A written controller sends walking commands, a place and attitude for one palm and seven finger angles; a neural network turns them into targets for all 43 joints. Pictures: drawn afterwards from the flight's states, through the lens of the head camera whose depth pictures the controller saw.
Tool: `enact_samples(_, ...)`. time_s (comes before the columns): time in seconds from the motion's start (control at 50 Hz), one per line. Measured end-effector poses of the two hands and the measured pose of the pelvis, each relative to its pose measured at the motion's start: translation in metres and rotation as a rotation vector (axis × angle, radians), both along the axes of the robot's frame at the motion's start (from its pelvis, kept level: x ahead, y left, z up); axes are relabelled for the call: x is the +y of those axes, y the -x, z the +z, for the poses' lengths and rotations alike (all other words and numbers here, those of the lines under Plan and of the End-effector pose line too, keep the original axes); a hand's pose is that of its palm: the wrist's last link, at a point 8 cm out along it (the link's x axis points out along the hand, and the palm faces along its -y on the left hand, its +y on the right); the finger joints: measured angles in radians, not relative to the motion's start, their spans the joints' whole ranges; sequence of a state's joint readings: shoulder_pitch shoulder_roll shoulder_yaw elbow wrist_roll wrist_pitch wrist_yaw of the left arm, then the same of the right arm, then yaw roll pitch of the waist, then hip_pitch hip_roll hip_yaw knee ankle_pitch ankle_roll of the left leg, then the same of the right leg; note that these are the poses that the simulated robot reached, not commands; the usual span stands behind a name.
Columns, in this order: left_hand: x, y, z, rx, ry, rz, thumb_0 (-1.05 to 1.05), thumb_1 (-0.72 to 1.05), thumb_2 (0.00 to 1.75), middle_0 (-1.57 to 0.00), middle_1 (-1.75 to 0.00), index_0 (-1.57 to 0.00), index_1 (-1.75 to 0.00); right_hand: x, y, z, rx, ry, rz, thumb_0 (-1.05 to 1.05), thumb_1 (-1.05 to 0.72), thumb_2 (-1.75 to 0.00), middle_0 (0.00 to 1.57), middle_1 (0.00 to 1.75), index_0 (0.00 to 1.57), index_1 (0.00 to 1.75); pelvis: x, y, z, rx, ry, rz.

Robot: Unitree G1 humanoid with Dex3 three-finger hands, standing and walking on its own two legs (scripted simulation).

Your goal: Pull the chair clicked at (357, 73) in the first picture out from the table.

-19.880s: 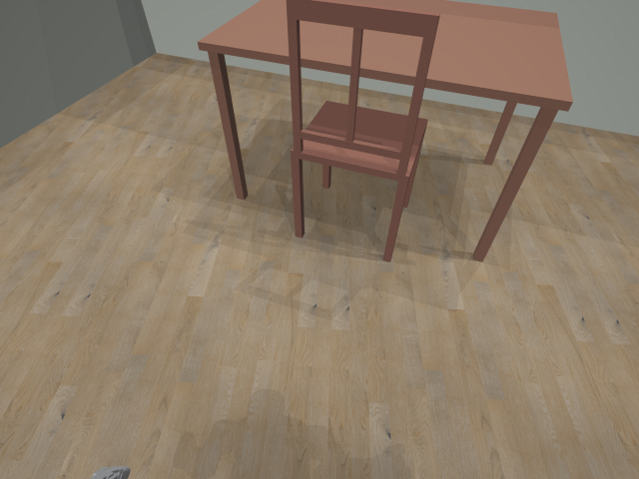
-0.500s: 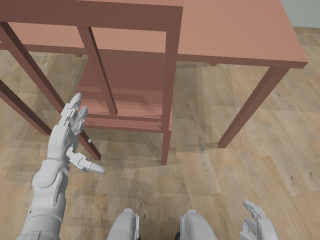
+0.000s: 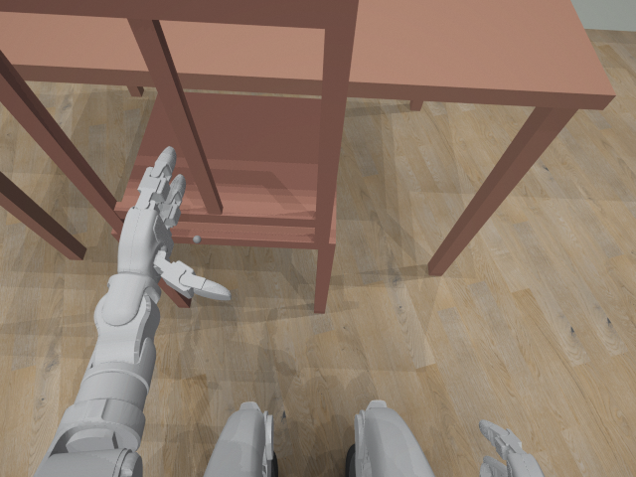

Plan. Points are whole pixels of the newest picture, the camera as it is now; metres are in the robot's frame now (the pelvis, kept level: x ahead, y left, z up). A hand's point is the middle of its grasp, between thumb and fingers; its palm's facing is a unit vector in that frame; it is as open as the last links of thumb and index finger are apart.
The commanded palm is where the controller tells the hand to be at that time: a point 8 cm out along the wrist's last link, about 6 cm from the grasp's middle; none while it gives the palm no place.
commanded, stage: aim the fingers beside a spindle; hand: left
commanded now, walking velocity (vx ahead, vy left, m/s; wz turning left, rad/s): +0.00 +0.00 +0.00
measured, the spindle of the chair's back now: (189, 141) +0.53 +0.17 +0.05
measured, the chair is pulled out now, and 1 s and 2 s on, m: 0.00 0.00 0.00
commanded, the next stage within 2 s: push the fingers through the gap in 0.58 s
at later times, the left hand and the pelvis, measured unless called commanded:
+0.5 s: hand (197, 241) +0.40 +0.15 +0.02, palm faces -0.07 -1.00 -0.04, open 16.9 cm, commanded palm +0.37 +0.20 +0.02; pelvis +0.00 +0.00 +0.00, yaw +0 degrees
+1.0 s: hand (199, 226) +0.41 +0.15 +0.03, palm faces -0.07 -1.00 -0.04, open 16.9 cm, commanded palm +0.40 +0.21 +0.02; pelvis +0.00 +0.00 -0.01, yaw +0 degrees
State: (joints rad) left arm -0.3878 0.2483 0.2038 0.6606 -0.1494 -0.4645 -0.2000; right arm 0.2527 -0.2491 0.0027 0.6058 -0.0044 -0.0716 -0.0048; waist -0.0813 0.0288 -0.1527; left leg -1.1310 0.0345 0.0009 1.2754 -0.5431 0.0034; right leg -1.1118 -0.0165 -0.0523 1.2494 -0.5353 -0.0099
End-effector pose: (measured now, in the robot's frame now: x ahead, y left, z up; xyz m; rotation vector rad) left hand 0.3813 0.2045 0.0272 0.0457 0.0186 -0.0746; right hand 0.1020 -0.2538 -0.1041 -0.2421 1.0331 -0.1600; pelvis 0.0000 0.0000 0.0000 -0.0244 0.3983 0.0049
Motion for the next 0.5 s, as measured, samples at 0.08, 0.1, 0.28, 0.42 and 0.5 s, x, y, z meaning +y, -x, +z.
enact_samples(0.08,-0.001,-0.006,-0.001,-0.007,-0.001,0.001,-0.01,-0.5,0.3,-0.07,-0.08,-0.07,-0.09,0.0,0.007,-0.004,0.024,-0.003,-0.01,0.01,-0.9,-0.9,0.2,0.3,0.2,0.3,0.0,0.001,-0.002,0.006,0.0,-0.003)
enact_samples(0.1,-0.001,-0.007,-0.001,-0.005,-0.002,0.001,-0.01,-0.5,0.3,-0.07,-0.08,-0.07,-0.09,-0.001,0.008,-0.004,0.029,-0.005,-0.013,0.01,-0.9,-0.9,0.2,0.3,0.2,0.3,0.0,0.001,-0.002,0.008,0.0,-0.004)
enact_samples(0.28,0.001,0.005,-0.002,0.005,0.001,0.009,-0.01,-0.5,0.3,-0.07,-0.08,-0.06,-0.09,-0.001,0.012,-0.002,0.046,-0.015,-0.024,0.01,-0.9,-0.9,0.2,0.3,0.2,0.3,0.0,0.0,0.001,0.004,-0.004,-0.008)
enact_samples(0.42,0.002,0.005,-0.003,-0.006,0.0,0.007,-0.01,-0.5,0.3,-0.07,-0.08,-0.06,-0.09,-0.004,0.003,-0.002,0.025,0.002,-0.007,0.01,-0.9,-0.9,0.2,0.3,0.2,0.3,-0.001,0.001,-0.001,0.003,0.0,0.0)
enact_samples(0.5,0.0,0.002,-0.002,-0.011,0.003,0.0,-0.01,-0.5,0.3,-0.07,-0.08,-0.06,-0.09,-0.005,-0.003,-0.002,0.009,0.005,-0.003,0.01,-0.9,-0.9,0.2,0.3,0.2,0.3,-0.001,0.001,-0.002,0.005,0.001,0.0)
